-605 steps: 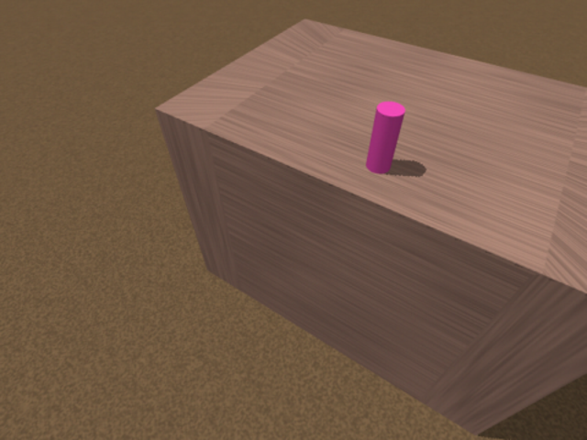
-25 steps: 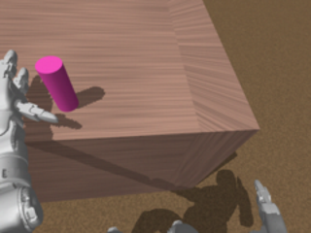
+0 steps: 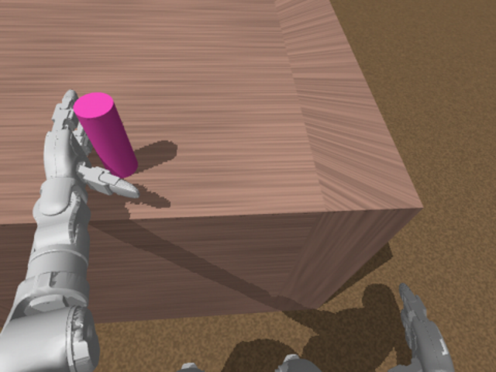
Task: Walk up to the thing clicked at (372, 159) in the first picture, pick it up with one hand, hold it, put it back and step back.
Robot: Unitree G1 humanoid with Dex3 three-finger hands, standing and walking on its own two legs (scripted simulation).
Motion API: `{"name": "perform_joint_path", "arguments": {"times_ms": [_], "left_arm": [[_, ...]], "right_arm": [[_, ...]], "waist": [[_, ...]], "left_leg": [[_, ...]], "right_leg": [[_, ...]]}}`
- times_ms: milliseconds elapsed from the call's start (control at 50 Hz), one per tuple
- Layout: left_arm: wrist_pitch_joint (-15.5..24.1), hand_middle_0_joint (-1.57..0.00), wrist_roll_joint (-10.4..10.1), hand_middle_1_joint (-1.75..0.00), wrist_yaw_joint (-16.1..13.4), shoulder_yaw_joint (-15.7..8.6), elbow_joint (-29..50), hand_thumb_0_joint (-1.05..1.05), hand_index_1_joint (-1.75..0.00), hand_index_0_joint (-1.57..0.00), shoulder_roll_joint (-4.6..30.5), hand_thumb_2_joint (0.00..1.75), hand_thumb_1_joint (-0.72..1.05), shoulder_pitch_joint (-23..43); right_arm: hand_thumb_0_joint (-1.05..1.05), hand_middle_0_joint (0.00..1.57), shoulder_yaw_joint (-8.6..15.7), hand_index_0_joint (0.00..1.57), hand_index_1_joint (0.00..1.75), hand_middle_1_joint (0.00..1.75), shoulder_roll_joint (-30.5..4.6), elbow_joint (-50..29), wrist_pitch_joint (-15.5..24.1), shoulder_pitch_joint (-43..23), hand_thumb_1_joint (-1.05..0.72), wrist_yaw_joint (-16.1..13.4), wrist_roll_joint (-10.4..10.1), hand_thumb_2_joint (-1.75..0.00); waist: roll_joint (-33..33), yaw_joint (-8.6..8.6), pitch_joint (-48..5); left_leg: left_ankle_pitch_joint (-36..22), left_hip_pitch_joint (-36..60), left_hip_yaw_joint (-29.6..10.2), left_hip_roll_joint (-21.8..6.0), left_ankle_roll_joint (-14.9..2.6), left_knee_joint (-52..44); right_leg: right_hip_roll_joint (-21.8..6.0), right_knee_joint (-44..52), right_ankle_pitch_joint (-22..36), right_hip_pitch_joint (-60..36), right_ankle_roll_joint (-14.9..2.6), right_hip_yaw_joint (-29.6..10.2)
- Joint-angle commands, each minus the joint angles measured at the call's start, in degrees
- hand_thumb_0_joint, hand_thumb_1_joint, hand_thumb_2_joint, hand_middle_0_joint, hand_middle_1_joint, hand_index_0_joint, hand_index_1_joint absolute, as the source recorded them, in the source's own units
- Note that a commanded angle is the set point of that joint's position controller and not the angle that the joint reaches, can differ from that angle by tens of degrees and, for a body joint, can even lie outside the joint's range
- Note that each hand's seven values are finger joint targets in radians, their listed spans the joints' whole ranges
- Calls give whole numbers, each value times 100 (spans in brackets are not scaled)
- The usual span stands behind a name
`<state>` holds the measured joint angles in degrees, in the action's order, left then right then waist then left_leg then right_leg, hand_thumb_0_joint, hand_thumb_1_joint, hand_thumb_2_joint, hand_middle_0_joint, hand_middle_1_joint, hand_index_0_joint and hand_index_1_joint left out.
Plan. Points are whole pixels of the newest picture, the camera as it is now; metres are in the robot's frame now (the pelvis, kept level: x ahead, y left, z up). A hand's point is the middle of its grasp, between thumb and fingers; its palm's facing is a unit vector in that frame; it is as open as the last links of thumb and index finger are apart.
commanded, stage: close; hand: left
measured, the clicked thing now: (109, 139) +0.47 +0.20 +0.10
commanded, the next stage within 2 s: settle in 0.88 s
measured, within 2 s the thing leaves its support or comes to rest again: leaves its support in 1.16 s
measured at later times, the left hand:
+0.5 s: hand (106, 143) +0.47 +0.20 +0.09, palm faces +0.16 -0.99 +0.01, open 15.2 cm
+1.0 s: hand (117, 143) +0.47 +0.19 +0.09, palm faces +0.15 -0.99 +0.01, open 7.8 cm
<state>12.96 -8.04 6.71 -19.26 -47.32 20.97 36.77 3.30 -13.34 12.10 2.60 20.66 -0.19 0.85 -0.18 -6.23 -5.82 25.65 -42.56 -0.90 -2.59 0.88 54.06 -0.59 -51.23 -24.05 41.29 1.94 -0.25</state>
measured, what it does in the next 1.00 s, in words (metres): stands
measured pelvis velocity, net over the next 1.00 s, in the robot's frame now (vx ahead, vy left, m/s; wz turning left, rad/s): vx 0.01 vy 0.00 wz -0.02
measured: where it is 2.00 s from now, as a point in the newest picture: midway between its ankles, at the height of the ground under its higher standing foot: outside the picture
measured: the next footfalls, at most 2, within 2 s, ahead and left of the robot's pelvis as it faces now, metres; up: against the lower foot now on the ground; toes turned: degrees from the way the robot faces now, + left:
none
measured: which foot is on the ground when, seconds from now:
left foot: down 0.00-1.00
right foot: down 0.00-1.00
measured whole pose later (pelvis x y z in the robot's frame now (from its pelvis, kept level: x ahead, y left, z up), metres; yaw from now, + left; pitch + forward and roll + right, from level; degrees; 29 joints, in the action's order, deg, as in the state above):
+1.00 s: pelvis +0.01 +0.00 +0.00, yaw -1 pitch +16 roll -2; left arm 15.1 -6.4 3.3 -20.3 -48.1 19.5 37.4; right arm 3.4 -12.9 7.9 -1.2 22.4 1.2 1.0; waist -0.8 -6.7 -7.6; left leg 26.9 -44.5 0.0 -2.8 0.6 55.0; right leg -0.4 -52.2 -24.9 43.7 2.2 -1.2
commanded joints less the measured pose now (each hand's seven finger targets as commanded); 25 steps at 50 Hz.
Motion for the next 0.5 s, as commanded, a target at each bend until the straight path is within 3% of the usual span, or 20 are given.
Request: {"name": "perform_joint_path", "arguments": {"times_ms": [0,40,60,100,160,200,240,260,280,300,340,380,420,440,460,480], "left_arm": [[398,-11,11,-1,-172,-327,946,0,-1,-11,1229,0,-61,2130],[455,-11,46,-1,-174,-204,1081,0,-2,-11,1176,0,-61,2164],[485,-12,44,-1,-162,-235,1156,0,-2,-12,1206,0,-61,2169],[556,-28,33,-14,-179,-277,1272,0,-14,-28,1296,2,-59,2309],[635,-39,97,-24,-272,-459,1200,0,-23,-40,1689,9,-57,2684],[684,-40,54,-25,-316,-410,1081,0,-24,-41,1624,9,-59,2998],[685,-42,69,-26,-278,-451,435,0,-25,-44,1573,9,-57,2616],[690,-43,118,-27,-232,-321,276,0,-26,-45,1448,9,-57,2569],[740,-45,173,-29,-191,-328,488,0,-27,-47,1624,11,-55,2883],[737,-46,182,-28,-123,-225,345,0,-27,-47,1524,11,-52,2961],[745,-49,147,-31,-67,-452,317,0,-30,-50,1896,13,-51,3095],[729,-52,79,-33,-8,-390,371,0,-32,-53,1758,16,-46,3300],[701,-57,107,-39,-13,-437,408,0,-38,-58,1933,22,-44,3424],[690,-59,108,-41,-1,-276,460,0,-41,-60,1711,25,-42,3588],[697,-63,118,-44,-4,-204,649,0,-44,-64,1676,28,-36,3802],[640,-67,106,-48,-16,-217,308,0,-48,-67,1613,32,-34,3576]], "right_arm": [[0,5,517,5,5,5,-851,-1081,231,46,53,-16,32,-5],[0,5,454,5,5,5,-730,-1002,191,218,53,3,26,-5],[0,5,380,5,5,5,-654,-969,167,139,53,8,29,-5],[0,5,364,5,5,5,-641,-1182,169,-96,52,13,18,-5],[0,5,509,5,5,5,-870,-1531,151,-368,53,-65,18,-4],[0,5,579,5,5,5,-860,-1245,131,-200,53,-104,9,-4],[0,5,716,5,5,5,-1016,-1344,163,-196,53,-121,-4,-4],[0,5,575,5,5,5,-922,-1427,181,-94,52,-97,8,-4],[0,5,441,5,5,5,-785,-1324,170,116,53,-70,24,-4],[0,5,283,5,5,5,-680,-1404,165,119,53,-49,14,-4],[0,5,453,5,5,5,-812,-1181,148,359,53,-63,8,-4],[0,5,350,5,5,5,-788,-1465,209,124,53,-29,10,-4],[0,5,420,5,5,5,-846,-1246,198,222,53,-45,40,-4],[0,5,338,5,5,5,-757,-1301,222,123,53,-36,40,-4],[0,5,237,5,5,5,-629,-1201,233,90,53,-32,39,-4],[0,5,392,5,5,5,-841,-1356,251,-77,52,-62,48,-5]], "waist": [[-329,31,-2168],[-331,46,-2257],[-415,141,-2343],[-285,126,-2469],[-94,43,-2545],[-130,-81,-2237],[46,-165,-2041],[25,-239,-2059],[-201,-262,-2142],[-226,-242,-2213],[-330,-261,-2176],[-523,-256,-2465],[-797,-215,-2517],[-894,-275,-2565],[-944,-225,-2586],[-832,-274,-2655]], "left_leg": [[-1891,1408,26,101,-108,-625],[-1921,1389,47,104,-115,-638],[-2029,1389,63,110,-105,-611],[-2057,1277,70,113,-128,-575],[-1744,1053,117,143,-163,-591],[-1388,904,141,168,-175,-595],[-1184,885,121,171,-190,-608],[-1207,947,116,154,-196,-605],[-1284,1024,113,159,-176,-581],[-1292,1063,130,187,-176,-575],[-1246,1033,143,191,-178,-539],[-1355,1255,94,162,-141,-550],[-1522,1482,65,132,-100,-537],[-1615,1577,52,111,-82,-526],[-1570,1575,59,118,-79,-519],[-1634,1601,41,93,-78,-505]], "right_leg": [[129,524,1730,-777,-225,184],[138,496,1778,-876,-227,188],[129,482,1852,-916,-228,180],[134,456,1955,-1048,-208,156],[96,481,1899,-1293,-161,59],[83,531,1633,-1044,-150,10],[98,566,1411,-844,-152,11],[120,574,1417,-744,-165,29],[124,545,1478,-683,-177,47],[114,560,1482,-707,-178,49],[111,551,1470,-640,-174,40],[118,508,1470,-618,-212,73],[136,499,1474,-428,-241,101],[149,472,1492,-349,-259,118],[152,470,1470,-319,-258,123],[154,464,1501,-358,-258,137]]}}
